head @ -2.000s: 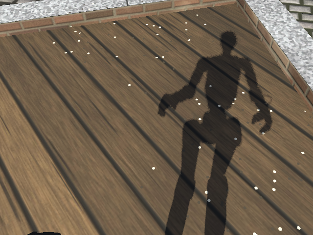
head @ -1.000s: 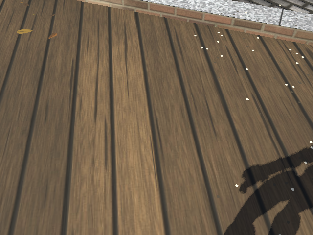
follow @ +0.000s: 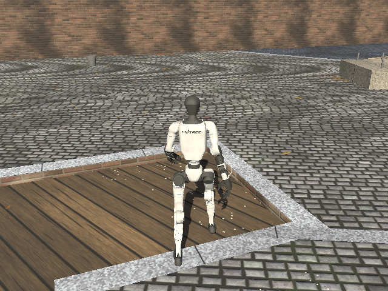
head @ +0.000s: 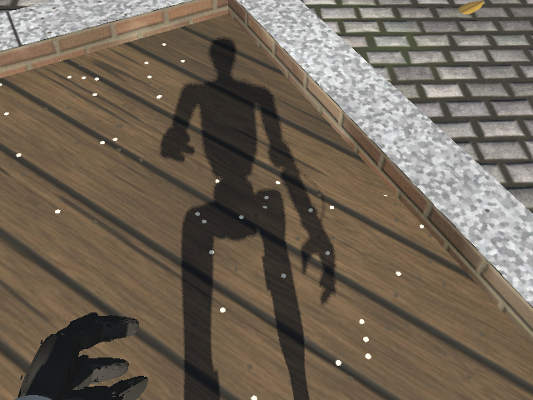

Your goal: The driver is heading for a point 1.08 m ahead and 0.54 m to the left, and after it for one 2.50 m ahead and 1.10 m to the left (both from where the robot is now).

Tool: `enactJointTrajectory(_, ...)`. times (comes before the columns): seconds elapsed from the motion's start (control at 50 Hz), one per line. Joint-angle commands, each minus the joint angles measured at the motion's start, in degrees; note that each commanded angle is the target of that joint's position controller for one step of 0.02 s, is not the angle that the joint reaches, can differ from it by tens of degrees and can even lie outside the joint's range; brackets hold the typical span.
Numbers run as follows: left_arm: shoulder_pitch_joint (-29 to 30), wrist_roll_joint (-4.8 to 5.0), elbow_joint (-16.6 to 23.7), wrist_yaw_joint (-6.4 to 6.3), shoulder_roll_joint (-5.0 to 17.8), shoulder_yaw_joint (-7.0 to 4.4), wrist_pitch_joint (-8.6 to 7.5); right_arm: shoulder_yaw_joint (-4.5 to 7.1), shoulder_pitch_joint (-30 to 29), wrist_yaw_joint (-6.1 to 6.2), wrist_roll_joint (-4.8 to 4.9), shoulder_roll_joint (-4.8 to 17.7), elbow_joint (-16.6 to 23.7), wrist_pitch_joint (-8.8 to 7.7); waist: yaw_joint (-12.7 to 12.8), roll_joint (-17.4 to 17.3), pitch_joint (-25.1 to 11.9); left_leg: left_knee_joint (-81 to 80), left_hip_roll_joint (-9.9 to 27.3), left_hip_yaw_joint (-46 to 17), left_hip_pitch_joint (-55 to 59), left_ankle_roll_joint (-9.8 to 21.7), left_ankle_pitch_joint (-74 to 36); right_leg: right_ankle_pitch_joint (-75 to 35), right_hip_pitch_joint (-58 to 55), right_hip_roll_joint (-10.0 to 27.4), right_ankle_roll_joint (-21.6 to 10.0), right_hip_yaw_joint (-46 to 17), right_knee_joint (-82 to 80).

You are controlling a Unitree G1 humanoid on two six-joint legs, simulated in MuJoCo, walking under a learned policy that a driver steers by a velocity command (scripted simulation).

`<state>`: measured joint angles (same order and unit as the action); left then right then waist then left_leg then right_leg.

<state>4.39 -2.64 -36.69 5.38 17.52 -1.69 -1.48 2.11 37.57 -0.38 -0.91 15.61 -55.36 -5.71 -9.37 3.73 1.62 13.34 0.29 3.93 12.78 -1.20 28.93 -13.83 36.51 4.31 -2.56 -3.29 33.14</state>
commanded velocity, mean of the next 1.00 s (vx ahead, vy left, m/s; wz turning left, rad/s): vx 0.98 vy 0.00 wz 0.85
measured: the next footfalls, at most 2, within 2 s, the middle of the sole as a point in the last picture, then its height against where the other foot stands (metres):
right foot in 0.10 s outside the picture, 0.11 m lower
left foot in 0.50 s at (207, 355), level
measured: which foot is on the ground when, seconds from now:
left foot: down 0.00-0.12, up 0.14-0.48, down 0.50-0.92, up 0.94-1.00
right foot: up 0.00-0.08, down 0.10-0.50, up 0.52-0.90, down 0.92-1.00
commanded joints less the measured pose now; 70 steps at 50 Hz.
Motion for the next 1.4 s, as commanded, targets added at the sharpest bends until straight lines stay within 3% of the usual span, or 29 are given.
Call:
enactJointTrajectory(0.02,3.8,0.17,0.9,-1.60,4.8,-0.79,-1.22,2.40,-6.9,1.13,-0.68,11.7,2.8,0.72,5.5,-8.0,6.7,2.7,10.0,-8.8,-8.1,9.8,-35.7,1.0,-10.3,0.3,-0.3,0.9,-8.8)
enactJointTrajectory(0.08,-17.5,-0.38,-6.8,-4.24,8.5,-2.35,-2.56,3.05,-5.2,1.74,-1.26,12.8,0.7,3.12,14.0,-5.4,-5.0,36.7,7.4,-9.6,-11.1,9.9,-44.6,5.8,-34.9,0.4,-0.9,1.5,-12.8)
enactJointTrajectory(0.12,-34.9,-2.18,-12.7,-4.96,12.4,-3.35,-2.98,1.68,-6.9,1.55,-0.53,2.7,2.3,1.55,16.1,10.4,-13.9,75.9,1.0,-11.9,-47.9,10.8,12.3,-11.1,-67.6,11.0,4.4,-3.6,13.6)
enactJointTrajectory(0.14,-38.3,-0.72,-11.6,-4.48,11.7,-3.15,-2.65,1.52,-0.7,2.24,2.60,2.7,3.1,0.60,15.2,13.8,-25.7,83.7,0.6,-14.1,-56.5,11.0,10.8,-20.5,-75.6,20.8,2.2,-13.6,14.1)
enactJointTrajectory(0.16,-36.3,0.10,-12.2,-4.41,14.8,-4.87,-2.21,1.53,-7.7,2.43,2.58,4.6,5.5,0.50,16.7,16.4,-25.1,83.9,0.7,-9.2,-61.8,10.0,-0.3,11.8,-67.9,21.7,-1.4,-26.8,-4.0)
enactJointTrajectory(0.18,-30.0,-0.38,-11.2,-4.77,9.2,-3.66,-2.50,1.72,-14.5,2.02,1.08,5.8,5.1,1.22,15.8,6.8,-10.8,80.1,2.8,-8.0,-61.9,9.3,-7.2,26.2,-52.8,18.1,-0.1,-23.4,-13.3)
enactJointTrajectory(0.24,-23.9,-0.15,-13.6,-5.32,0.8,-1.04,-4.80,1.44,-17.2,-1.16,-0.52,1.3,4.6,3.52,7.0,3.2,0.8,67.5,6.7,-8.1,-51.8,6.6,-18.7,3.3,-31.1,13.5,-0.5,-6.7,-13.2)
enactJointTrajectory(0.34,-24.1,1.48,-16.2,-5.24,-0.6,-0.23,-6.30,-0.60,-31.7,-3.25,-0.47,-0.1,12.0,5.01,5.8,4.7,7.5,53.7,7.1,-3.3,-54.8,7.5,-23.1,-11.4,-29.0,10.6,1.1,7.9,-20.9)
enactJointTrajectory(0.42,-24.0,0.93,-15.7,-7.54,5.0,-0.67,-5.16,-1.34,-35.3,-3.97,-0.21,3.0,13.4,4.97,3.3,0.2,5.1,35.9,-2.1,8.2,-38.6,11.3,-25.1,-40.2,-30.8,7.5,3.3,17.5,-16.2)
enactJointTrajectory(0.46,-20.5,0.77,-13.7,-8.63,9.7,-1.76,-4.37,0.16,-20.2,-3.60,-0.67,7.3,9.6,5.71,-5.3,1.9,-4.0,36.0,-5.3,7.1,-20.8,13.5,-22.7,-51.9,-29.2,9.7,3.6,16.7,3.3)
enactJointTrajectory(0.48,-15.4,0.88,-11.9,-8.59,10.9,-2.20,-3.71,1.87,-5.9,-2.82,-0.72,10.3,5.1,5.92,-11.7,0.7,-9.6,32.8,-4.5,2.7,-6.3,16.4,-22.2,-46.5,-22.8,10.0,3.5,14.8,21.7)
enactJointTrajectory(0.5,-13.6,1.12,-11.7,-7.38,9.2,-2.39,-3.02,3.40,-1.8,-1.89,0.75,12.2,2.6,5.64,-11.6,-8.3,-10.3,24.7,-2.2,-2.6,3.1,19.6,-25.9,4.6,-12.8,0.8,3.2,15.1,47.1)
enactJointTrajectory(0.52,-13.6,-0.45,-9.5,-6.29,2.7,-0.39,-3.40,4.02,-8.5,-0.88,1.79,14.8,3.6,6.01,-4.6,-18.0,-4.0,26.4,-0.1,-12.7,-1.1,20.1,-28.5,41.9,1.4,-6.4,2.4,13.2,66.8)
enactJointTrajectory(0.54,-21.3,-0.17,-3.3,-6.01,1.8,0.25,-4.53,3.93,-12.8,-0.86,0.69,18.3,6.3,5.88,4.8,-18.4,-11.6,17.7,8.8,-36.4,7.3,28.1,-27.6,44.4,12.4,-5.8,2.7,2.0,68.3)
enactJointTrajectory(0.56,-19.9,-0.50,-2.2,-5.96,4.2,0.42,-5.65,4.26,-14.3,-0.45,-0.10,16.2,7.7,5.98,4.5,-11.5,-9.0,2.8,14.0,-50.3,3.8,28.8,-3.1,42.3,17.1,-4.7,2.4,-2.1,61.9)
enactJointTrajectory(0.6,-16.8,-1.29,-3.8,-5.92,6.3,0.00,-4.95,3.34,-20.2,0.14,-0.52,11.2,8.2,4.78,9.9,-0.2,4.6,-2.2,10.8,-44.6,-15.6,24.2,-0.3,36.9,12.4,-0.3,3.6,-1.8,51.7)
enactJointTrajectory(0.72,-4.6,-0.95,1.6,-4.59,1.8,1.70,-1.73,3.37,-18.0,0.53,0.88,10.9,8.3,0.45,9.5,-0.1,6.4,-2.6,-2.1,-25.7,-34.7,19.4,-32.1,20.6,-3.5,2.1,7.9,3.3,20.8)
enactJointTrajectory(0.82,3.1,1.10,6.0,-4.61,1.2,2.29,-2.20,4.39,-11.6,-0.19,1.22,11.5,7.2,0.65,3.8,-5.8,1.5,1.3,-0.5,-27.5,-19.9,15.1,-50.2,9.8,-6.4,-3.3,4.5,3.7,2.2)
enactJointTrajectory(0.9,-19.6,2.29,1.1,-6.68,9.8,-1.35,-2.85,5.54,-20.0,-0.15,0.41,16.8,9.5,0.26,17.7,-6.9,-12.2,26.5,-1.2,-27.9,-21.1,10.0,-64.4,19.8,-38.1,-5.8,2.7,1.2,-2.6)
enactJointTrajectory(0.92,-32.6,1.44,-2.1,-7.92,13.0,-2.95,-3.03,4.72,-22.6,-0.36,0.05,13.6,10.6,-0.41,23.5,-4.9,-17.6,42.0,-3.6,-25.2,-28.8,9.4,-55.6,29.5,-51.8,-0.5,1.9,-2.4,-0.7)
enactJointTrajectory(0.94,-38.0,-1.28,-3.4,-8.61,15.3,-3.58,-3.31,1.85,-20.6,-0.17,0.69,2.2,12.7,-0.63,20.9,10.3,-21.3,60.7,-9.0,-19.2,-44.4,9.3,-1.9,47.4,-63.7,15.9,0.0,-21.3,-4.8)
enactJointTrajectory(0.96,-29.4,-1.60,-1.9,-7.68,16.5,-4.30,-2.99,0.83,-14.0,-0.03,2.82,3.5,15.5,0.06,13.1,21.5,-25.2,68.5,-8.4,-14.3,-53.7,8.9,-1.1,58.1,-62.1,22.9,-4.7,-50.4,-17.7)
enactJointTrajectory(0.98,-21.2,-1.05,0.1,-7.14,9.3,-3.36,-2.68,1.25,-18.1,0.35,0.87,8.1,13.2,1.46,12.9,8.0,-14.9,68.6,-3.2,-12.5,-55.8,9.0,-9.2,65.8,-51.8,18.7,-5.0,-42.7,-19.9)
enactJointTrajectory(1.02,-19.6,-0.82,-1.8,-6.58,4.6,-2.23,-2.59,1.65,-22.8,-1.22,-0.54,8.6,13.6,2.91,11.9,-3.1,-5.5,64.8,0.8,-9.9,-54.1,7.8,-13.5,46.6,-39.2,14.4,-3.9,-24.3,-19.5)
enactJointTrajectory(1.16,-23.6,1.04,-9.1,-4.86,2.6,-1.32,-6.04,-0.85,-34.6,-4.36,-0.83,3.4,22.8,5.58,8.1,0.5,2.9,58.2,6.3,-6.9,-58.3,6.7,-23.4,17.0,-28.2,10.1,-0.7,5.3,-26.1)
enactJointTrajectory(1.28,-30.4,0.76,-12.5,-5.79,5.8,-1.29,-6.18,-2.54,-44.1,-5.64,-1.70,1.6,25.0,4.35,9.7,-2.7,8.5,31.0,-0.5,5.0,-46.4,9.9,-28.6,-26.2,-31.1,7.8,1.3,17.6,-25.0)
enactJointTrajectory(1.36,-28.5,2.70,-13.1,-6.89,11.2,-1.51,-4.17,-0.02,-15.0,-2.69,-3.44,7.3,13.0,2.10,-4.1,2.3,-6.8,13.1,-4.3,-2.3,-9.6,13.0,-36.7,-34.0,-28.8,7.4,-0.8,16.5,12.8)
enactJointTrajectory(1.38,-32.1,2.61,-12.0,-6.22,5.2,-0.71,-3.75,1.03,-15.4,-1.46,-4.08,12.3,11.7,2.03,1.1,-7.8,-12.8,21.2,10.3,-12.4,5.0,14.0,-66.6,31.2,-16.1,-1.4,0.4,15.8,35.8)
enactJointTrajectory(1.4,-41.9,5.93,-11.8,-7.14,0.9,0.23,-3.13,1.58,-14.0,-1.24,-3.56,14.3,14.3,1.34,4.6,-12.0,-30.9,31.2,29.8,-31.9,21.0,22.1,-112.2,53.2,-6.9,-7.1,0.5,-0.6,58.2)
